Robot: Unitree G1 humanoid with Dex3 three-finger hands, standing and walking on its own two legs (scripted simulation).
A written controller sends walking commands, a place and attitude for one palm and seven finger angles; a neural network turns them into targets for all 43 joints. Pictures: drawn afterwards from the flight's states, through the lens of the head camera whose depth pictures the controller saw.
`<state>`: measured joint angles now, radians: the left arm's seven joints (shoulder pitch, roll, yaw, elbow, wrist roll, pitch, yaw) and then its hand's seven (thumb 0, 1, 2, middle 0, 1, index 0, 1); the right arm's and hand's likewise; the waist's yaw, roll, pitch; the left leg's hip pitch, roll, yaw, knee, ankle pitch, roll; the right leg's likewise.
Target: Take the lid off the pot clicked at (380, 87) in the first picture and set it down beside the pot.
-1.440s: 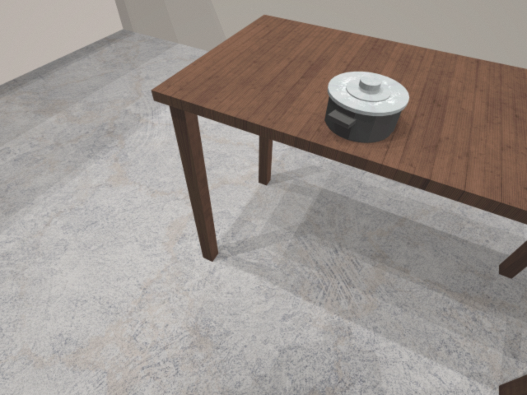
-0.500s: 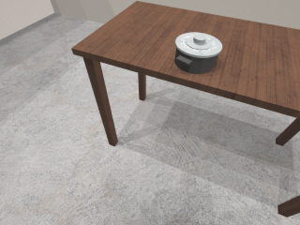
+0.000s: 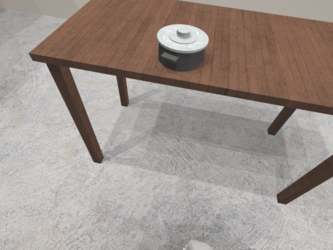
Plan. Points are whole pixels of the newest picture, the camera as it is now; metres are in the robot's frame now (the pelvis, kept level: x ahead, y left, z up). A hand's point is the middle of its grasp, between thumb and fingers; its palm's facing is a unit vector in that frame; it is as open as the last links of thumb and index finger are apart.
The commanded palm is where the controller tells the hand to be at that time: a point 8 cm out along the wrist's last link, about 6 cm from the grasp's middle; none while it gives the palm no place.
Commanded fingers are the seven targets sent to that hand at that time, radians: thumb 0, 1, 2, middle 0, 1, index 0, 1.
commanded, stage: turn to face it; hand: left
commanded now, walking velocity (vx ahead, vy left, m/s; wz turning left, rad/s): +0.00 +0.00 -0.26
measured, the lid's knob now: (183, 31) +0.72 +0.01 +0.15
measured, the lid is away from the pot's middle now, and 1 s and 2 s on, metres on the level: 0.00 0.00 0.00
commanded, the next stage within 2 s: take the last steps up to it in 0.02 s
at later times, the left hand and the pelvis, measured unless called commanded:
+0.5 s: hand out of the picture +0.10 +0.18 -0.19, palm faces -0.11 -0.99 -0.13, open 7.4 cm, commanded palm none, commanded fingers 0.00 0.90 0.90 -0.20 -0.30 -0.20 -0.30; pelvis +0.06 +0.01 -0.01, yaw -7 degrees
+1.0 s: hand (137, 188) +0.31 +0.12 -0.17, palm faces -0.07 -0.98 -0.19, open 7.2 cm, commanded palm none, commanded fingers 0.00 0.90 0.90 -0.20 -0.30 -0.20 -0.30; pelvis +0.20 -0.04 +0.00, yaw -7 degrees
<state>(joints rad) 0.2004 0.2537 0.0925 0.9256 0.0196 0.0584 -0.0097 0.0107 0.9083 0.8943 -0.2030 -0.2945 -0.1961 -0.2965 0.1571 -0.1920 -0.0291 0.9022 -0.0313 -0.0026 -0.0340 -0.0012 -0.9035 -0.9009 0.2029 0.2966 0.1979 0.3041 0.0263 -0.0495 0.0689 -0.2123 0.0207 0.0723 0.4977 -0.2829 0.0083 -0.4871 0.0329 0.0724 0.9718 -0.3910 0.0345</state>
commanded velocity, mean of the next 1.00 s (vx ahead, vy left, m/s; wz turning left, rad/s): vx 0.12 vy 0.00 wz -0.05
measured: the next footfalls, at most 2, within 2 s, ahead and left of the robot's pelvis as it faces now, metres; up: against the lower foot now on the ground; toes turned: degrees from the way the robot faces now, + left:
right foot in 0.16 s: +0.05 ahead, -0.13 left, +0.00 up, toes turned -5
left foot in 0.44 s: +0.11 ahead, +0.10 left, +0.00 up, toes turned +0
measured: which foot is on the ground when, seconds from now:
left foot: down 0.00-0.16, up 0.18-0.42, down 0.44-0.84, up 0.86-1.00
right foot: up 0.00-0.14, down 0.16-0.44, up 0.46-0.82, down 0.84-1.00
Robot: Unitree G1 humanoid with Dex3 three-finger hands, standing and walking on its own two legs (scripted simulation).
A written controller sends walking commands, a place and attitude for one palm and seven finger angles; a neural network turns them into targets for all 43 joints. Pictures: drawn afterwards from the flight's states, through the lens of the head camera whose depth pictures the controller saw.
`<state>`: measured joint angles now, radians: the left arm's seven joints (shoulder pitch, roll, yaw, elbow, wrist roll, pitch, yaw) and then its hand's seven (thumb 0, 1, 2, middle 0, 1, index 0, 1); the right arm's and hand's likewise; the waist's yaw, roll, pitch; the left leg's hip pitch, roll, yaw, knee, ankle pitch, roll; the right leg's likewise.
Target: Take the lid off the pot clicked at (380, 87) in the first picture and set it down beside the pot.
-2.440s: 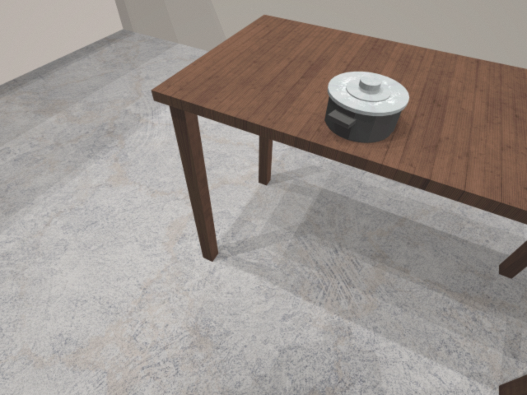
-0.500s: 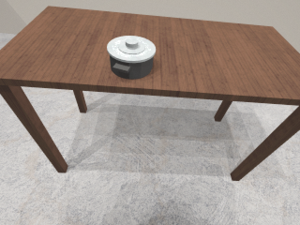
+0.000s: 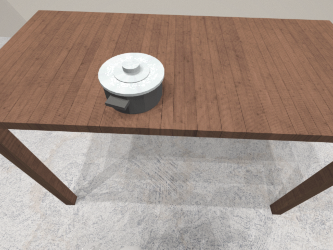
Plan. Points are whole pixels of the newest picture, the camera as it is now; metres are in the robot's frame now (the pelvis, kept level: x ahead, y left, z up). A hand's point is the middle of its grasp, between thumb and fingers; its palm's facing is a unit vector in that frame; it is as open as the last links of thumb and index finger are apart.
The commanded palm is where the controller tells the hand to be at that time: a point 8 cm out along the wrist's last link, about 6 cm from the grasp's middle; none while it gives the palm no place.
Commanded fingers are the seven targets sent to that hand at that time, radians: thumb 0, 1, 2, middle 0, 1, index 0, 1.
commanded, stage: come to a stop and stand still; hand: left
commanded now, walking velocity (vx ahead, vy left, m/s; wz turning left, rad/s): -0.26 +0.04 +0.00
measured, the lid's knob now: (130, 66) +0.51 +0.12 +0.16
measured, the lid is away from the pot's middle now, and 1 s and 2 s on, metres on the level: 0.00 0.00 0.00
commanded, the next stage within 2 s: look again from close up in 0.90 s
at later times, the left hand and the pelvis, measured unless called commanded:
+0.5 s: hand out of the picture +0.04 +0.18 -0.18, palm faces +0.00 -0.96 -0.28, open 7.4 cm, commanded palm none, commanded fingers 0.00 0.90 0.90 -0.20 -0.30 -0.20 -0.30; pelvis +0.00 -0.02 -0.01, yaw -1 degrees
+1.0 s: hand out of the picture +0.04 +0.15 -0.17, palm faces +0.00 -0.97 -0.22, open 7.4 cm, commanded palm none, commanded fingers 0.00 0.90 0.90 -0.20 -0.30 -0.20 -0.30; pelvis -0.01 -0.03 +0.00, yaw -1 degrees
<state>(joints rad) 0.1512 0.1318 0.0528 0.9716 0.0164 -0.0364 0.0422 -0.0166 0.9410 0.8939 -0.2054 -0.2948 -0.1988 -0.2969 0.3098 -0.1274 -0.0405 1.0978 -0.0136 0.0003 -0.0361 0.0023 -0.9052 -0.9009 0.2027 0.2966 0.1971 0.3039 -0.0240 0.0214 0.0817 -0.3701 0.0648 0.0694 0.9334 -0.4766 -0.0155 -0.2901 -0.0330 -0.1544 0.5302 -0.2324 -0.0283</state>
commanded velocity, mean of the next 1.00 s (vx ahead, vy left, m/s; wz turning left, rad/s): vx -0.04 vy -0.01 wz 0.00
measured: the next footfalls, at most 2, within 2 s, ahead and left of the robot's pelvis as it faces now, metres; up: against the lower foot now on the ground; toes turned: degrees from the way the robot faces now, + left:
left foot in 0.08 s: +0.08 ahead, +0.11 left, +0.00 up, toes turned +1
right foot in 0.44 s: +0.02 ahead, -0.16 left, +0.00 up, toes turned +0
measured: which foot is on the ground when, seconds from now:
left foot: up 0.00-0.06, down 0.08-1.00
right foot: down 0.00-0.12, up 0.14-0.42, down 0.44-1.00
